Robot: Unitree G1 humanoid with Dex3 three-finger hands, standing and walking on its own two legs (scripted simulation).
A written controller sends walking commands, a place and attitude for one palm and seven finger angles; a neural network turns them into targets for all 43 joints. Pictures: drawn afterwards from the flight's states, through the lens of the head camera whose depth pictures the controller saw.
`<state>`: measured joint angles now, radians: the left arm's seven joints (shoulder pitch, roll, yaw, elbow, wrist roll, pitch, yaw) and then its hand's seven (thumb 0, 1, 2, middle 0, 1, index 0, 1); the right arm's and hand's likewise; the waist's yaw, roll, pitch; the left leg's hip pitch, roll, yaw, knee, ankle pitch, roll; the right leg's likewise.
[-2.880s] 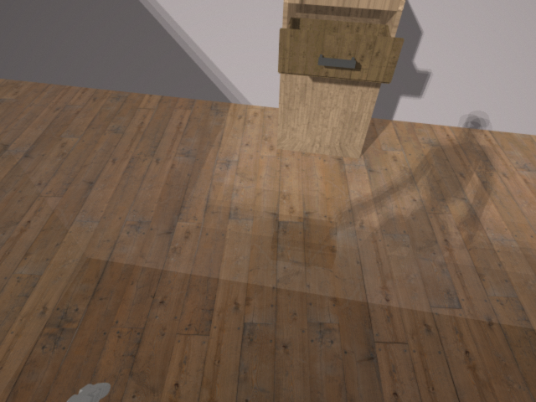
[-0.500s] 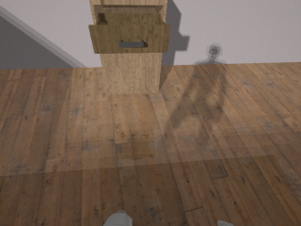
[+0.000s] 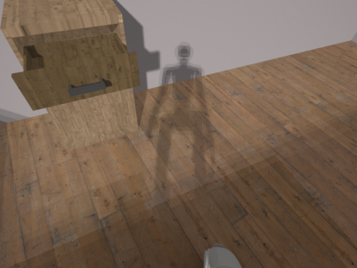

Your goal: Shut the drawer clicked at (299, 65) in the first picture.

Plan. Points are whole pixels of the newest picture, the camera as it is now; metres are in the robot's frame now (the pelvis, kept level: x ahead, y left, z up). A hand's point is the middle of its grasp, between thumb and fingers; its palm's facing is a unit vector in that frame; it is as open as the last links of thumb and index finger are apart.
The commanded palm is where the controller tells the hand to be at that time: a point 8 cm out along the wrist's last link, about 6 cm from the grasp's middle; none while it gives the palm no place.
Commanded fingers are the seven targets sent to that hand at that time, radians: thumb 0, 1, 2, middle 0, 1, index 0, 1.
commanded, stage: walk to a spot facing it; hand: left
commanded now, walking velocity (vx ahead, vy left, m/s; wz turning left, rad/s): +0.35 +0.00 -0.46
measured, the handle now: (86, 86) +0.76 +0.38 -0.07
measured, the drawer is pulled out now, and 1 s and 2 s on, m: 0.29 0.29 0.29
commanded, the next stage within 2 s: turn to face it in 0.42 s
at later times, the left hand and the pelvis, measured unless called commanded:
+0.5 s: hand (134, 226) +0.26 +0.12 -0.17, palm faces -0.06 -0.97 -0.22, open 7.3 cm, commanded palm none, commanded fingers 0.00 0.90 0.90 -0.20 -0.30 -0.20 -0.30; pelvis +0.21 -0.06 +0.00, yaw -7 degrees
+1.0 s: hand (118, 193) +0.36 +0.19 -0.18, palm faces +0.18 -0.96 -0.20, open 7.4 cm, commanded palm none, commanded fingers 0.00 0.90 0.90 -0.20 -0.30 -0.20 -0.30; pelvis +0.32 -0.01 +0.00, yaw +6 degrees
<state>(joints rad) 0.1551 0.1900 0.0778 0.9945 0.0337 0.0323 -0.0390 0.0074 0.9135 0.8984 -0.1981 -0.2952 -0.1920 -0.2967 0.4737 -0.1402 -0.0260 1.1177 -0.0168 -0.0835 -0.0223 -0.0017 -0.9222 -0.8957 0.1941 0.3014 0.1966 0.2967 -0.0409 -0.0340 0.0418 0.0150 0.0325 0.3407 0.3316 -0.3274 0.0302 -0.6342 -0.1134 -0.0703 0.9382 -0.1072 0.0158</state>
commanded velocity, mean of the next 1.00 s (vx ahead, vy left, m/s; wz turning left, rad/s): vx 0.15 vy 0.00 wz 0.26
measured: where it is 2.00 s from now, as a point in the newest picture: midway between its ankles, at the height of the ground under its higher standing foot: (181, 252)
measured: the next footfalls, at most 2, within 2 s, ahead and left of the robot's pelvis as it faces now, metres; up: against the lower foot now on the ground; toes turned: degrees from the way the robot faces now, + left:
right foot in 0.18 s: +0.22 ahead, -0.13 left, +0.00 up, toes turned -13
left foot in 0.72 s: +0.42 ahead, +0.06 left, +0.00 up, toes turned +7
